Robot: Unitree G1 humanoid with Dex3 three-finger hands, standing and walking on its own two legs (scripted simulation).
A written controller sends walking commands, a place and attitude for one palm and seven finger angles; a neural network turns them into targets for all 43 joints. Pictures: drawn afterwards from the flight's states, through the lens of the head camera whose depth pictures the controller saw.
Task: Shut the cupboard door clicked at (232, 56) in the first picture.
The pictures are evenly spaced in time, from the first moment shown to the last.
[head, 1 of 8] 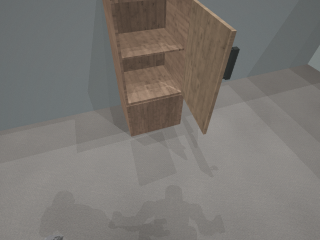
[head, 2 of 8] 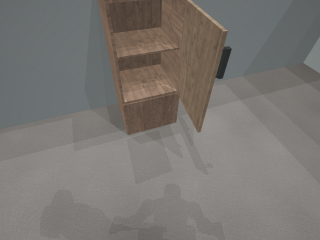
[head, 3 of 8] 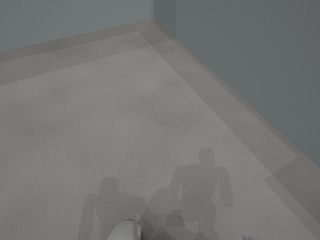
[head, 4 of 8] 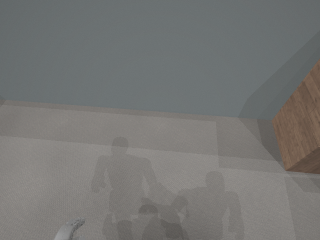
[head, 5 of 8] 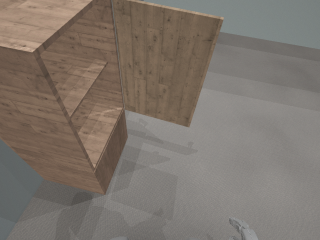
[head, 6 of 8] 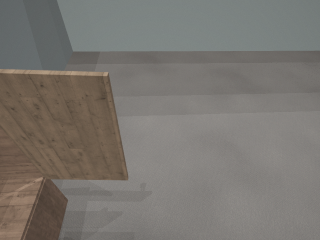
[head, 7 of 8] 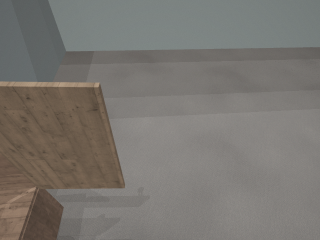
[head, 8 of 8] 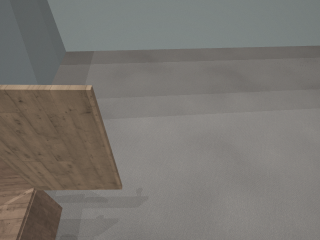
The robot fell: no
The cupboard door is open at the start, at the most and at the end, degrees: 86 86 86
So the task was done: no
